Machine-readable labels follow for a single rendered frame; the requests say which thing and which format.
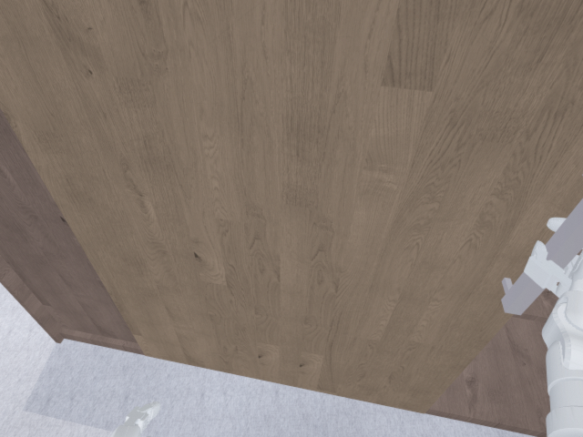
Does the wardrobe door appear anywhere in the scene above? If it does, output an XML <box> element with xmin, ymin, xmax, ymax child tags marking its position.
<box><xmin>0</xmin><ymin>108</ymin><xmax>137</xmax><ymax>343</ymax></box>
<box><xmin>0</xmin><ymin>0</ymin><xmax>583</xmax><ymax>414</ymax></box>

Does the left robot hand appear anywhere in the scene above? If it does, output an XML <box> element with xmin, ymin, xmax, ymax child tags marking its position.
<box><xmin>111</xmin><ymin>401</ymin><xmax>160</xmax><ymax>437</ymax></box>

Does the right robot hand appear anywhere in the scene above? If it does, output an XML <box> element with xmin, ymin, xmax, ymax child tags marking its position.
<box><xmin>524</xmin><ymin>218</ymin><xmax>583</xmax><ymax>298</ymax></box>

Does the handle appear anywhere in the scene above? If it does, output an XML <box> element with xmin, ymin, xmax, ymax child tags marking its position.
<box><xmin>501</xmin><ymin>175</ymin><xmax>583</xmax><ymax>315</ymax></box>

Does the robot right forearm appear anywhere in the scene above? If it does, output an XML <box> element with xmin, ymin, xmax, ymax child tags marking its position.
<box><xmin>542</xmin><ymin>290</ymin><xmax>583</xmax><ymax>437</ymax></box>

